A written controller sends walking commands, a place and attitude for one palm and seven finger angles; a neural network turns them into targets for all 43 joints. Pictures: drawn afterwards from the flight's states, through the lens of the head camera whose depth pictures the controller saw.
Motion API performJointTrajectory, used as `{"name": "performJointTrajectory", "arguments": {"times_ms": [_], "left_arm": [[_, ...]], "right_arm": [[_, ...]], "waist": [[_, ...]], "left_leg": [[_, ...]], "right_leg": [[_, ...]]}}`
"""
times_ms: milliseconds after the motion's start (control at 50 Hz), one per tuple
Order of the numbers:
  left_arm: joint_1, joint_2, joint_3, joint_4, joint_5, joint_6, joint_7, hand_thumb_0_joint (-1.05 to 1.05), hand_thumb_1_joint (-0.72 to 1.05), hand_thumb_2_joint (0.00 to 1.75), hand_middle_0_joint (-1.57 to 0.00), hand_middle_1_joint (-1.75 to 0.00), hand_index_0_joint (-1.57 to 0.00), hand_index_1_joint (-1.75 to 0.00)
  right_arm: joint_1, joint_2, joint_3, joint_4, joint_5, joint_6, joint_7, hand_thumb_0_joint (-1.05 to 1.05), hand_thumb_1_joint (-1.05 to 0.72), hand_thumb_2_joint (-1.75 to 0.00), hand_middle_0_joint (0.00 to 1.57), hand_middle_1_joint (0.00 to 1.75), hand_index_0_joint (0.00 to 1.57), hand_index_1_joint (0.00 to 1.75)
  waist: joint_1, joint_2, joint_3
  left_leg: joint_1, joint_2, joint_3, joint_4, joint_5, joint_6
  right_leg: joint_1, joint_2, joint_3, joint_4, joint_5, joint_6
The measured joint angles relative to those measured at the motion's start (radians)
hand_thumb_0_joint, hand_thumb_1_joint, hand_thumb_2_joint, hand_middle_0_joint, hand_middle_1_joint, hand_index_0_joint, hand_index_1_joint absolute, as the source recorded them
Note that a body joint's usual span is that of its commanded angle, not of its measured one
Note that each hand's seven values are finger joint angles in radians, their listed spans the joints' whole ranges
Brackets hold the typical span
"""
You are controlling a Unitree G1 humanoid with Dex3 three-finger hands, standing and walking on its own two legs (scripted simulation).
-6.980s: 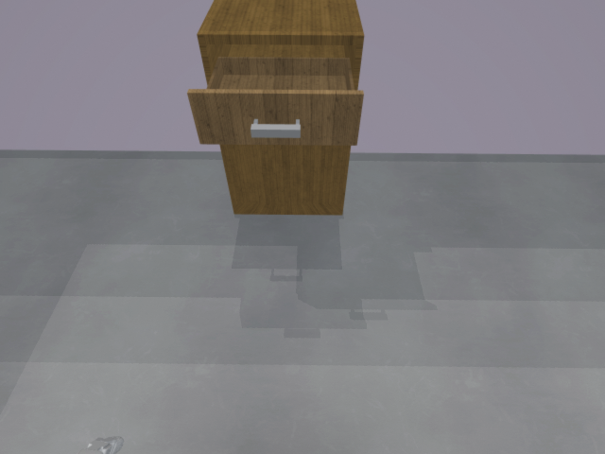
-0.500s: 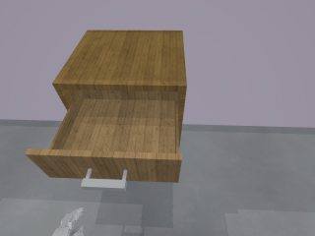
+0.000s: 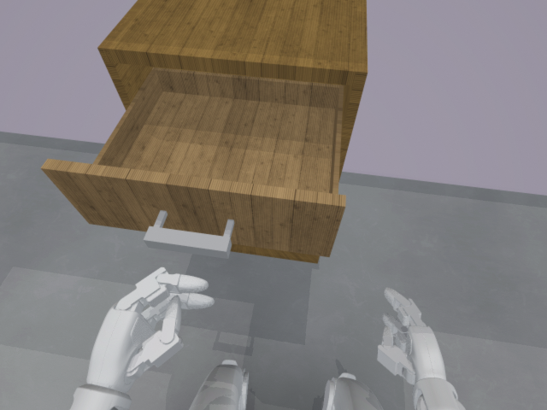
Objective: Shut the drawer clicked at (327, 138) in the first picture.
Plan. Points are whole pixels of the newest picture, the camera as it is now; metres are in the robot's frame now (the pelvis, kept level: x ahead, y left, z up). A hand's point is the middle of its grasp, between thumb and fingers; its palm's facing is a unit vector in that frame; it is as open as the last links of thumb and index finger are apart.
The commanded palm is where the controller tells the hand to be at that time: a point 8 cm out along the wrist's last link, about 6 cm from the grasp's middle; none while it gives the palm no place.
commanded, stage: raise the hand and make a fist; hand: left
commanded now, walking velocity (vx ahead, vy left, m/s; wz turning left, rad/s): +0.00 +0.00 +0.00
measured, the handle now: (192, 231) +0.37 +0.17 +0.01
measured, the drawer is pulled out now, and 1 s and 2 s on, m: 0.27 0.27 0.27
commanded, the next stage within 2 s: bring the fist close to the handle in 1.26 s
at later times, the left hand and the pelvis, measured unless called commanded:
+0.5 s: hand (164, 339) +0.19 +0.14 +0.09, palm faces -0.05 -1.00 -0.02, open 3.1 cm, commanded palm +0.15 +0.20 +0.09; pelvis +0.02 +0.01 +0.02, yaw -1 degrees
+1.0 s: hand (158, 342) +0.18 +0.14 +0.11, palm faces -0.05 -1.00 -0.01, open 3.2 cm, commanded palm +0.14 +0.20 +0.11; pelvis +0.03 +0.01 +0.02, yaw +0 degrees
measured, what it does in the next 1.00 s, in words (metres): stands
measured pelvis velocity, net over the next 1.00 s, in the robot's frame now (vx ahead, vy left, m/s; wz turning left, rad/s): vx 0.03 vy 0.01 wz -0.01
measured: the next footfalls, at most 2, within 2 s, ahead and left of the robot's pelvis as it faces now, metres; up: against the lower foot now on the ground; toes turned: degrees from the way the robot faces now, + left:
none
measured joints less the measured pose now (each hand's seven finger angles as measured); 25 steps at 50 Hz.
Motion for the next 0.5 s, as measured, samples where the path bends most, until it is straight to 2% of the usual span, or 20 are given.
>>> {"name": "performJointTrajectory", "arguments": {"times_ms": [100, 160, 220, 340, 500], "left_arm": [[0.043, -0.004, 0.020, -0.015, -0.004, 0.057, 0.027, 0.01, 0.90, 0.90, -0.77, -0.91, -0.77, -0.92], [0.092, -0.001, 0.038, -0.024, -0.009, 0.041, 0.046, 0.01, 0.90, 0.90, -0.83, -0.98, -0.83, -0.98], [0.139, 0.005, 0.044, -0.038, -0.016, 0.001, 0.053, 0.01, 0.90, 0.90, -0.89, -1.04, -0.89, -1.05], [0.178, 0.011, 0.021, -0.068, -0.012, -0.053, 0.051, 0.01, 0.90, 0.90, -1.01, -1.17, -1.01, -1.18], [0.188, 0.006, 0.001, -0.112, 0.004, -0.015, 0.070, 0.01, 0.90, 0.90, -1.17, -1.35, -1.17, -1.35]], "right_arm": [[0.075, 0.017, -0.002, 0.038, 0.002, 0.038, -0.009, 0.02, -0.90, -0.90, 0.20, 0.30, 0.20, 0.30], [0.107, -0.003, -0.023, 0.053, 0.003, 0.042, -0.015, 0.02, -0.90, -0.90, 0.20, 0.30, 0.20, 0.30], [0.123, -0.035, -0.049, 0.060, 0.004, 0.031, -0.020, 0.02, -0.90, -0.90, 0.20, 0.30, 0.20, 0.30], [0.109, -0.086, -0.086, 0.043, 0.010, 0.009, -0.027, 0.02, -0.90, -0.90, 0.20, 0.30, 0.20, 0.30], [0.064, -0.062, -0.079, -0.015, 0.012, 0.027, -0.021, 0.02, -0.91, -0.90, 0.20, 0.30, 0.20, 0.30]], "waist": [[-0.031, 0.008, -0.004], [-0.043, 0.007, -0.005], [-0.050, 0.004, -0.006], [-0.053, -0.001, -0.004], [-0.046, -0.005, -0.012]], "left_leg": [[0.043, 0.002, 0.020, -0.051, 0.014, 0.003], [0.061, 0.002, 0.027, -0.069, 0.017, 0.004], [0.065, 0.000, 0.028, -0.071, 0.015, 0.006], [0.059, -0.003, 0.026, -0.059, 0.004, 0.010], [0.095, -0.004, 0.028, -0.082, 0.000, 0.013]], "right_leg": [[0.030, 0.005, 0.017, -0.043, 0.017, 0.005], [0.044, 0.006, 0.024, -0.057, 0.020, 0.007], [0.048, 0.005, 0.025, -0.060, 0.018, 0.009], [0.045, 0.002, 0.024, -0.052, 0.009, 0.013], [0.082, 0.003, 0.025, -0.077, 0.008, 0.018]]}}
